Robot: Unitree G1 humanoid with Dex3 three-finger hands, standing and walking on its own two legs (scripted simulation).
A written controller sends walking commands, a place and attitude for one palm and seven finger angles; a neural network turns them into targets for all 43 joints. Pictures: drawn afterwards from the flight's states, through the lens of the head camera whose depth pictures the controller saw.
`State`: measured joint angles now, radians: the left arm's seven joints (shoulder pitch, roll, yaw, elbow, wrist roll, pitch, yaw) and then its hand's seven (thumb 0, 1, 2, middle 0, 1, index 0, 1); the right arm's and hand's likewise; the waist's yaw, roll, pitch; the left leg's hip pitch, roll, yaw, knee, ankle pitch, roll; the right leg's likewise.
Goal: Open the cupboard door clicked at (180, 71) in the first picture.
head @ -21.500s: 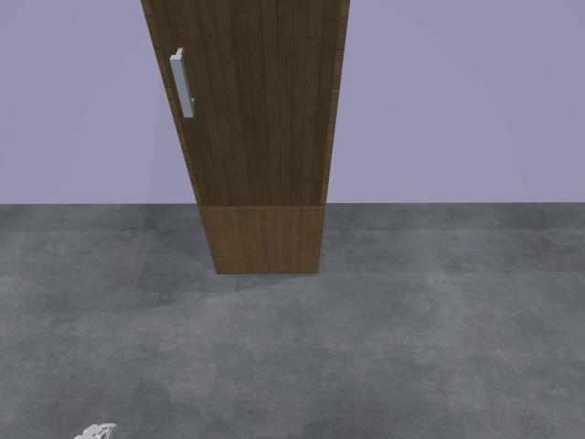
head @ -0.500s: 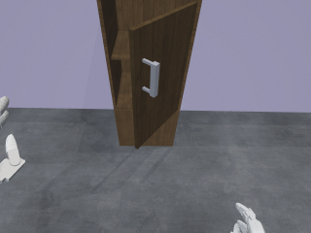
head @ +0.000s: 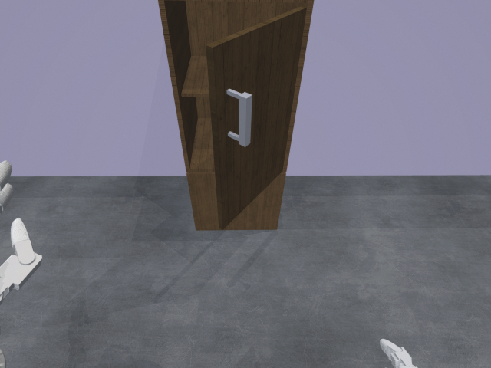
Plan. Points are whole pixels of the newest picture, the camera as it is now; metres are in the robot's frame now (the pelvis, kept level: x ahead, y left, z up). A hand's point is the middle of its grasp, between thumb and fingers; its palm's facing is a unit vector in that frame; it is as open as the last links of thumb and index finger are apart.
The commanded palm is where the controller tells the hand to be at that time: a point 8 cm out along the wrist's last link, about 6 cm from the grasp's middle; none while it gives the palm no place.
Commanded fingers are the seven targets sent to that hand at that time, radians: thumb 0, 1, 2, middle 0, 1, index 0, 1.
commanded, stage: stop stepping back and stand still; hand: left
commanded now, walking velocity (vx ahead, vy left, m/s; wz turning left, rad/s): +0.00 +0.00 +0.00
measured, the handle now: (238, 118) +0.64 +0.06 +0.09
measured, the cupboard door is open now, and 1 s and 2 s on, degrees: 51 51 51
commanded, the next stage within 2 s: let the arm hang, fingers relaxed in 0.10 s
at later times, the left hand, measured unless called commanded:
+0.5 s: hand out of the picture +0.07 +0.18 -0.16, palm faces +0.05 -0.98 -0.18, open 7.1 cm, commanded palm none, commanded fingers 0.00 0.90 0.90 -0.20 -0.30 -0.20 -0.30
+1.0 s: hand out of the picture -0.03 +0.19 -0.16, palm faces +0.05 -0.98 -0.21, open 7.4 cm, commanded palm none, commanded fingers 0.00 0.90 0.90 -0.20 -0.30 -0.20 -0.30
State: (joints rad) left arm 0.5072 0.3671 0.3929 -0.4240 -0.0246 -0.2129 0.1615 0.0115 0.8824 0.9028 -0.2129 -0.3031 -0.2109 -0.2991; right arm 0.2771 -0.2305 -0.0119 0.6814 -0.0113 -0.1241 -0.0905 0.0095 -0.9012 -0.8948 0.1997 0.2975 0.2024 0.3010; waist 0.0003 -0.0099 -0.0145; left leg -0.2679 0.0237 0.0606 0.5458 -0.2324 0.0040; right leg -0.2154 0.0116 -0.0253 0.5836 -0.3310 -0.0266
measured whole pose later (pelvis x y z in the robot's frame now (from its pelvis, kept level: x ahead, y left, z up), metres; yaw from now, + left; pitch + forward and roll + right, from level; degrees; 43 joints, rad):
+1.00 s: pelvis +0.00 +0.02 +0.01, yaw +1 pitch -2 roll +0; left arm 0.30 0.14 0.00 1.16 0.01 0.00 0.03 0.00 0.91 0.90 -0.20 -0.30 -0.20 -0.30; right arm 0.28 -0.13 0.00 1.14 -0.02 0.03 -0.02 0.00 -0.91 -0.89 0.20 0.30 0.20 0.30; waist 0.00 0.04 0.05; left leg -0.22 0.00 0.05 0.41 -0.16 0.03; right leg -0.15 -0.01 -0.04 0.42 -0.25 0.00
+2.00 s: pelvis +0.02 +0.00 +0.01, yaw +1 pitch -1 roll +0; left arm 0.26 0.14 0.00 1.15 0.01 -0.01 0.03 0.00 0.90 0.90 -0.20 -0.30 -0.20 -0.30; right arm 0.24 -0.16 -0.01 1.15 -0.02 0.01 -0.03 0.00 -0.91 -0.89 0.20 0.30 0.20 0.30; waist -0.01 0.02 0.05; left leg -0.18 0.01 0.04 0.38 -0.18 0.01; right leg -0.11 0.00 -0.04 0.38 -0.26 -0.02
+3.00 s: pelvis +0.03 +0.00 +0.00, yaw -27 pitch +2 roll -1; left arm 0.17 0.23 0.09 0.93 0.03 0.06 -0.01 0.00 0.90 0.90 -0.20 -0.30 -0.20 -0.30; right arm 0.13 -0.19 -0.03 0.87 -0.03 0.01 -0.04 0.00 -0.90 -0.89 0.20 0.30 0.20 0.30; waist 0.03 -0.03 0.10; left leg -0.27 0.05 0.02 0.56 -0.32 -0.01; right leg -0.46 0.09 0.08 0.91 -0.49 0.02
